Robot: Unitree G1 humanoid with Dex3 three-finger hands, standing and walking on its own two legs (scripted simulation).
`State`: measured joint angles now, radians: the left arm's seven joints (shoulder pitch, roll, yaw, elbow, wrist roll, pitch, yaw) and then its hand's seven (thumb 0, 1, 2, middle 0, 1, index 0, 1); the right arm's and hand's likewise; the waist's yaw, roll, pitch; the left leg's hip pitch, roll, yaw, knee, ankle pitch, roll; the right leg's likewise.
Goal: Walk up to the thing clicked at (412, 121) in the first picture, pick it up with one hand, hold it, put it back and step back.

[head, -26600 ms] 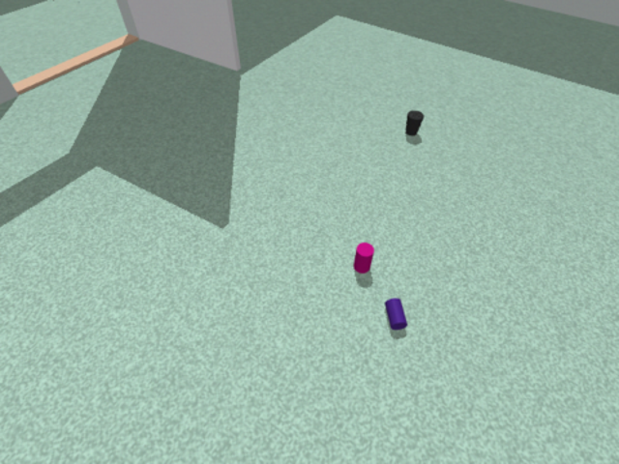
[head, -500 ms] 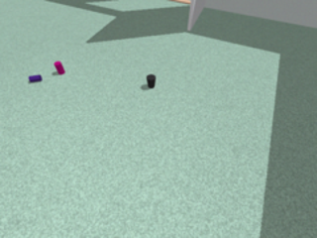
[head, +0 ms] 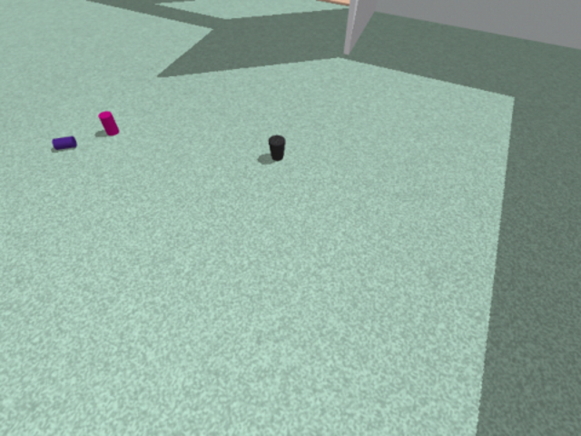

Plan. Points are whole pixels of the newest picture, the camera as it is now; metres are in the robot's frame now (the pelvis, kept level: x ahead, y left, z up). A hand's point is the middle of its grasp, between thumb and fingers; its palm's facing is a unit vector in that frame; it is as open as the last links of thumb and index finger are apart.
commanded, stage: stand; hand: left
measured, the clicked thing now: (277, 148) +1.49 +0.15 -0.73
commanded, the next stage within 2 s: walk up in 0.34 s
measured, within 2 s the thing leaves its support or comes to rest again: neither
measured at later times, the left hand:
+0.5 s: hand out of the picture +0.06 +0.28 -0.15, palm faces +0.08 -0.94 -0.33, open 7.4 cm
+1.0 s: hand (108, 349) +0.26 +0.34 -0.15, palm faces -0.09 -0.94 -0.32, open 7.4 cm
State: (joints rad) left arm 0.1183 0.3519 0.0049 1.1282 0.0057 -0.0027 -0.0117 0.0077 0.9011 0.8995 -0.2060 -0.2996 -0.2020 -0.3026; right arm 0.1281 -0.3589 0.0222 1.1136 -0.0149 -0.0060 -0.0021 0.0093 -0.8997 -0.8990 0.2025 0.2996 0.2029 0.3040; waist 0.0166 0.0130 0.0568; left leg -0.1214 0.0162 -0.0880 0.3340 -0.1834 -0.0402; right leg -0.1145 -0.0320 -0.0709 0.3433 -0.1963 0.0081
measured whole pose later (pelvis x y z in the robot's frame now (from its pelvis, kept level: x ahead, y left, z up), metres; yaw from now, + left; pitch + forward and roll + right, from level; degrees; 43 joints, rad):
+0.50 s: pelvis +0.02 +0.01 +0.00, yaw +2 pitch -2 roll +0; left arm 0.20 0.38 0.08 1.03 0.04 -0.05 -0.06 0.01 0.90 0.90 -0.21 -0.30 -0.21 -0.30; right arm 0.20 -0.40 -0.05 1.07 -0.05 -0.01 0.05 0.01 -0.90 -0.90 0.20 0.30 0.20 0.30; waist 0.05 -0.01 0.03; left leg -0.34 0.03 0.01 0.75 -0.44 0.02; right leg -0.09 -0.06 -0.09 0.37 -0.26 -0.05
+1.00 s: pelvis +0.19 +0.06 -0.01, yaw -2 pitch -3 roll +1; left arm 0.23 0.44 0.07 0.97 0.02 -0.01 -0.11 0.01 0.90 0.90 -0.20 -0.30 -0.20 -0.30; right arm 0.35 -0.37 -0.07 0.95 -0.02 -0.09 0.05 0.01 -0.90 -0.90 0.21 0.30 0.21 0.30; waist -0.02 -0.05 0.06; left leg 0.00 0.01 0.14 0.32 -0.28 0.01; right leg -0.53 -0.09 0.06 0.74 -0.12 0.01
